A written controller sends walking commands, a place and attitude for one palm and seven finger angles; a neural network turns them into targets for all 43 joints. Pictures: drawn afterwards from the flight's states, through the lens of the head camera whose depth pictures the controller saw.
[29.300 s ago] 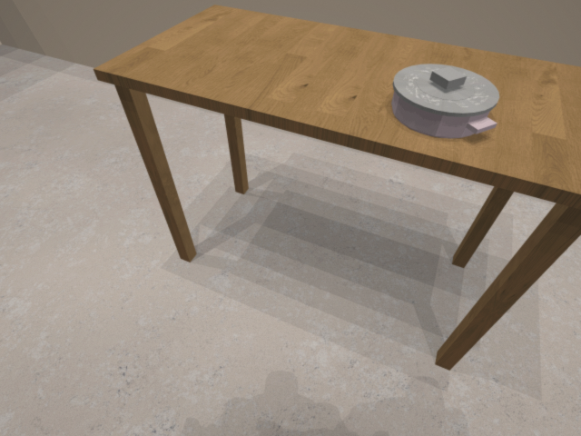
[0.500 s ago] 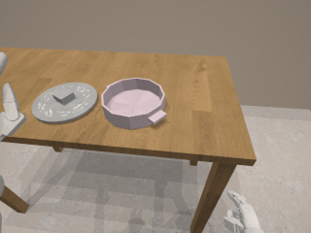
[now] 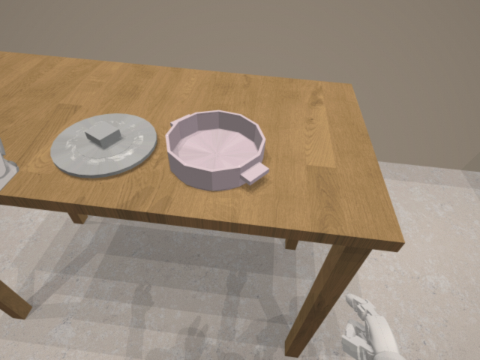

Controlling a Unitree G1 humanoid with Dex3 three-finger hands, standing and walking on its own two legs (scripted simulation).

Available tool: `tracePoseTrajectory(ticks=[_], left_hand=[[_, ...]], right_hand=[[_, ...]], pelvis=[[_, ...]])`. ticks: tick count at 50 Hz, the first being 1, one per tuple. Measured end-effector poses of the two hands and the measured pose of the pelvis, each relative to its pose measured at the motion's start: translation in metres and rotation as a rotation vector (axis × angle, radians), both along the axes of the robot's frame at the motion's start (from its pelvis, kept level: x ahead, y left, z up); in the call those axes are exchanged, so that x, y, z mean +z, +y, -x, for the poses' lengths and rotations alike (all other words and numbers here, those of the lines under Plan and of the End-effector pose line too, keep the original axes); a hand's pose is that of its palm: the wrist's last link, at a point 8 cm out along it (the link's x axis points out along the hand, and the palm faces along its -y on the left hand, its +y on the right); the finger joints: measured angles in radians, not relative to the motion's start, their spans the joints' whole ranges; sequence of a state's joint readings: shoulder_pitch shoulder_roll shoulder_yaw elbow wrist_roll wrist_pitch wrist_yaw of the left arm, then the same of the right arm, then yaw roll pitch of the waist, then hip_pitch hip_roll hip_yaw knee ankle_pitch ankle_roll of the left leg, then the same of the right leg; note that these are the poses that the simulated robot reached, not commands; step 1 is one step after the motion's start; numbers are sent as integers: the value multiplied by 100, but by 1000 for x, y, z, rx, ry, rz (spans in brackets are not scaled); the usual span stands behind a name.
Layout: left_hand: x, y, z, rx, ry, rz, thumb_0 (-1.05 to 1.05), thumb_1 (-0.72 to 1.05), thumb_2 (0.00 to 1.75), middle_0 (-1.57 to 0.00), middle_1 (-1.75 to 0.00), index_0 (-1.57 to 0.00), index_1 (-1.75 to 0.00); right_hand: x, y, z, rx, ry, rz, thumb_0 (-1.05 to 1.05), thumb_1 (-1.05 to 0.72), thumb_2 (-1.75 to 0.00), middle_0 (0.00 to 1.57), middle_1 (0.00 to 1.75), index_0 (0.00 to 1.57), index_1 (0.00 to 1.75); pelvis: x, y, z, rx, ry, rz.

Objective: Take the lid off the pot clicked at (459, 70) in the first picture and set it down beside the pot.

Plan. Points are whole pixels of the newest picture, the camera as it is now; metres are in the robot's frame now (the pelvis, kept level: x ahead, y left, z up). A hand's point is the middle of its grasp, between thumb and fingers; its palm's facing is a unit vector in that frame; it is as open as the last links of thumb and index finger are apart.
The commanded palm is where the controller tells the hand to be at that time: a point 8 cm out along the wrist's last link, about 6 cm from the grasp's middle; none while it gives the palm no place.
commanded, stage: step back with the hand held close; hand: left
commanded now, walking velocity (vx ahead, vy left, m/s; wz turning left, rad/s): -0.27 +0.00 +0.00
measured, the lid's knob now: (103, 133) +0.50 +0.35 +0.10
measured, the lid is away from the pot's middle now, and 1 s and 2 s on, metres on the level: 0.24 0.24 0.24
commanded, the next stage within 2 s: stop stepping back and stand still in 1.14 s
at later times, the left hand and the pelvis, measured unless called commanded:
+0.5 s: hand out of the picture +0.13 +0.24 +0.29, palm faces +0.53 -0.75 -0.40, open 7.4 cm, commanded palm +0.06 +0.30 +0.29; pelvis -0.06 +0.02 -0.01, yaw +1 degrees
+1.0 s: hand out of the picture +0.03 +0.29 +0.30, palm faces +0.51 -0.81 -0.29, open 7.5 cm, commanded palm -0.02 +0.34 +0.29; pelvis -0.15 +0.06 -0.01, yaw -1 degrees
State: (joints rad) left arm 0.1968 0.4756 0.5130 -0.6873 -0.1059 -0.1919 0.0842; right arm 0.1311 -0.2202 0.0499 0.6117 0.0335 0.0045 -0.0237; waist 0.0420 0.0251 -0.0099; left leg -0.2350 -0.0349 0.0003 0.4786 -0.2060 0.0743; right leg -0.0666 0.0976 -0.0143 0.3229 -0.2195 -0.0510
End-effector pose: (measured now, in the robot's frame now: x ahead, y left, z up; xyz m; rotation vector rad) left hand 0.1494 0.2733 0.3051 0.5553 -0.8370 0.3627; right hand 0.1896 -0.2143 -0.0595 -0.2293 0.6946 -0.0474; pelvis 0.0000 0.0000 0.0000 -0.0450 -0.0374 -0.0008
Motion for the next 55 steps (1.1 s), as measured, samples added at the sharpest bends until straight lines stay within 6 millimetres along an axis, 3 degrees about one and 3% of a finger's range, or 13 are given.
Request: tracePoseTrajectory(ticks=[5, 9, 13, 17, 23, 30, 35, 47, 51, 55], left_hand=[[-19, 5, -18, -39, 107, 6, 1, 88, 90, -21, -30, -21, -30], [-31, 3, -15, -62, 208, -66, 1, 88, 90, -21, -30, -21, -30], [-30, -3, 4, -70, 239, -152, 1, 88, 90, -22, -30, -21, -30], [-17, -5, 31, -39, 177, -206, 1, 88, 89, -22, -30, -22, -30], [-3, 4, 60, 16, 40, -151, 1, 88, 89, -22, -30, -22, -30], [-20, 22, 79, 18, -28, -8, 1, 88, 90, -21, -30, -21, -30], [-34, 33, 94, -20, -33, -2, 1, 88, 90, -21, -30, -21, -30], [-7, 61, 139, -8, -55, -10, 1, 88, 90, -21, -30, -21, -30], [-13, 56, 165, -51, -106, -37, 1, 88, 90, -21, -30, -21, -30], [-11, 59, 190, -174, -207, -54, 1, 88, 90, -21, -30, -21, -30]], right_hand=[[0, -10, 20, -81, 20, 25, 1, -90, -90, 20, 30, 20, 30], [-4, -12, 41, -122, 43, 34, 1, -91, -90, 20, 30, 20, 30], [-10, -8, 61, -122, 76, 38, 1, -91, -90, 20, 30, 20, 30], [-21, -1, 75, -103, 100, 24, 1, -91, -90, 20, 30, 20, 30], [-28, 8, 90, -101, 92, -17, 1, -91, -90, 20, 30, 20, 30], [-22, 4, 110, -122, 47, 18, 1, -90, -90, 20, 30, 20, 30], [-15, 5, 124, -127, 34, 89, 1, -91, -90, 20, 30, 20, 30], [3, 57, 157, -71, 4, 18, 1, -91, -90, 20, 30, 20, 30], [-4, 66, 171, -60, -50, -3, 1, -90, -90, 20, 30, 20, 30], [-8, 72, 205, -111, -30, 24, 1, -90, -90, 20, 30, 20, 30]], pelvis=[[-2, 14, 7, -15, 28, -7], [-4, 21, 17, -25, 53, -21], [-6, 23, 27, -21, 72, -29], [-9, 23, 37, 0, 84, -26], [-10, 19, 56, 14, 59, 10], [-17, 23, 70, 48, 25, 49], [-23, 35, 84, 41, 18, 60], [-3, 55, 136, 2, 87, 83], [-19, 61, 162, -51, 76, 28], [-23, 80, 171, -72, 12, 52]])
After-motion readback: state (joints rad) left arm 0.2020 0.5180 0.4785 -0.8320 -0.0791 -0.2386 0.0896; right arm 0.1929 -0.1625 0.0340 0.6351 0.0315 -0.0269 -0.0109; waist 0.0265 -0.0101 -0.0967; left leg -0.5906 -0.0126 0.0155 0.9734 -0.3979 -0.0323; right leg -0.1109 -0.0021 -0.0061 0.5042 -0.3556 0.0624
